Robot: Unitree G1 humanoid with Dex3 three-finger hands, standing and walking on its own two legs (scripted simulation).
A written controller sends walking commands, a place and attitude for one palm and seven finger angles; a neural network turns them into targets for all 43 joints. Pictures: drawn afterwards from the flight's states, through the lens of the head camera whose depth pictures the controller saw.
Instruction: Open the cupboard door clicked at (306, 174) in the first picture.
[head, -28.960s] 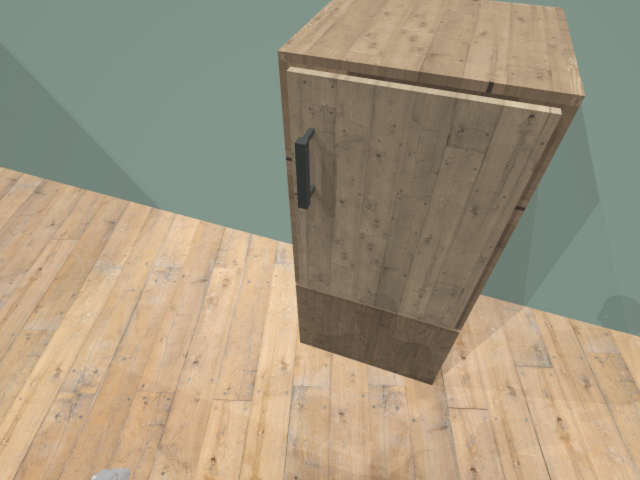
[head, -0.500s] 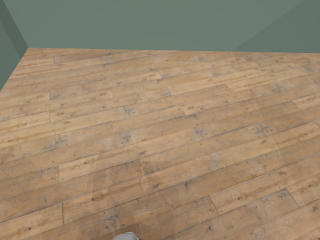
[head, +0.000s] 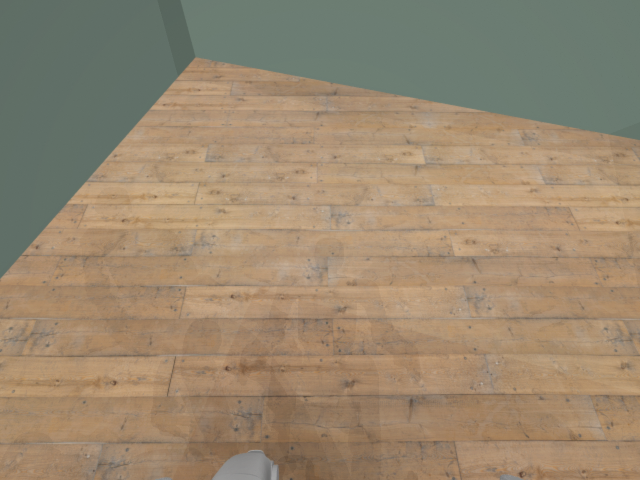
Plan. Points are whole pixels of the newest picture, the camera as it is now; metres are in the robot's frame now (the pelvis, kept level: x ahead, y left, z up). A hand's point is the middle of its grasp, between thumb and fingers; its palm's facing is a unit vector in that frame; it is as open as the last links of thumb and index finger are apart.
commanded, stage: turn to face it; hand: left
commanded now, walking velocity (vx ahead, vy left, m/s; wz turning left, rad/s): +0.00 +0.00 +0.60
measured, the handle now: out of the picture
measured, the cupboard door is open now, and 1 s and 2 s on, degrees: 41 41 41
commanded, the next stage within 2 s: none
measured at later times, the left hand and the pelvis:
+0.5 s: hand out of the picture +0.10 +0.19 -0.15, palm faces +0.28 -0.91 -0.29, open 7.3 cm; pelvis +0.05 -0.03 -0.01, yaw +18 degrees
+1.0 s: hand out of the picture +0.02 +0.21 -0.17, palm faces +0.58 -0.77 -0.26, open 7.4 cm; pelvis +0.08 -0.02 -0.01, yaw +36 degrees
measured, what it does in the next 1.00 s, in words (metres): steps on the spot, turning left: left foot, then right foot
